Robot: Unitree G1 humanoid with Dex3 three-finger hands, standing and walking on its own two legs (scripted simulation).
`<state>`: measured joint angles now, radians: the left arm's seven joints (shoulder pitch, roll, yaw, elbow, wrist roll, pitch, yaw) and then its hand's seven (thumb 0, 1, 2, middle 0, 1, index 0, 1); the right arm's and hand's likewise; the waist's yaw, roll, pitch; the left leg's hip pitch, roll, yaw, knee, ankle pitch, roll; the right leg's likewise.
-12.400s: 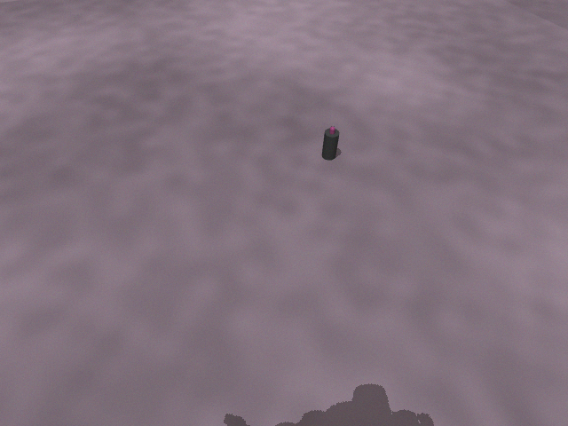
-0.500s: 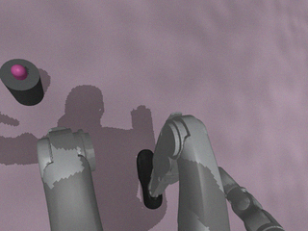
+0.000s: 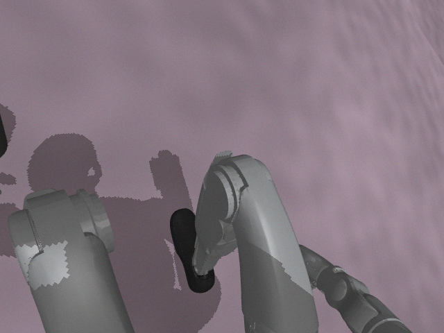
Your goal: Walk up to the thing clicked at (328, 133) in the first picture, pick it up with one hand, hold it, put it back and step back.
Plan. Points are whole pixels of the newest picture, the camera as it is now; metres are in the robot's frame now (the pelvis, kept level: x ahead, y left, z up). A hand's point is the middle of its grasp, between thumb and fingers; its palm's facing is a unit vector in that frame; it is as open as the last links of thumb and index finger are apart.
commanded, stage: close in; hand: left
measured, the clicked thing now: out of the picture +0.47 +0.26 -0.19
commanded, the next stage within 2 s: rest palm in 0.04 s
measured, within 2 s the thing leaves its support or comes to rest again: leaves its support in 0.64 s
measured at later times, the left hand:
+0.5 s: hand out of the picture +0.45 +0.28 -0.17, palm faces +0.35 -0.94 -0.01, open 13.4 cm
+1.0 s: hand out of the picture +0.46 +0.27 -0.17, palm faces +0.36 -0.93 -0.01, open 10.9 cm
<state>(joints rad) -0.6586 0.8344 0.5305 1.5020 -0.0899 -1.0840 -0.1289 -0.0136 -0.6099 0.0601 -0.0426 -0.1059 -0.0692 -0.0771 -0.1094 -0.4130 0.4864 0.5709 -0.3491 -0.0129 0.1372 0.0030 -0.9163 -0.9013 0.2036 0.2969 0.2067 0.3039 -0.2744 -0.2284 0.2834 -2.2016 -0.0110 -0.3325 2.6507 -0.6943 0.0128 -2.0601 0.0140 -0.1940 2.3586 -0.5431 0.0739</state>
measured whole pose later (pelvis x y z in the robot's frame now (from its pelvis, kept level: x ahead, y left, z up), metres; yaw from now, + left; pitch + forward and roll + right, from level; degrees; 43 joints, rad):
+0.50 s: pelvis +0.00 +0.00 +0.00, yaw -1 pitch +12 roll -18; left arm -0.70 0.87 0.51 1.53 -0.06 -1.15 0.00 -0.01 -0.05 0.38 -0.28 -0.29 -0.26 -0.30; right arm -0.15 -0.39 0.53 0.56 -0.37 0.02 0.14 0.00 -0.89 -0.90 0.20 0.30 0.21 0.30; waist -0.29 -0.26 0.31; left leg -2.20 0.00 -0.36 2.66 -0.72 0.00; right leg -2.07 0.03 -0.21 2.36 -0.54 0.08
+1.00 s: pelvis +0.00 +0.00 +0.00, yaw -2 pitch +13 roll -18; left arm -0.72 0.86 0.50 1.51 -0.04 -1.13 0.04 0.08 -0.15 0.67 -0.67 -0.82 -0.57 -0.78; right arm -0.15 -0.39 0.52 0.55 -0.37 0.04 0.15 0.00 -0.89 -0.90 0.20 0.30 0.20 0.30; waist -0.30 -0.26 0.32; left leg -2.21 0.00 -0.37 2.66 -0.72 0.00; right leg -2.08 0.03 -0.22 2.35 -0.54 0.08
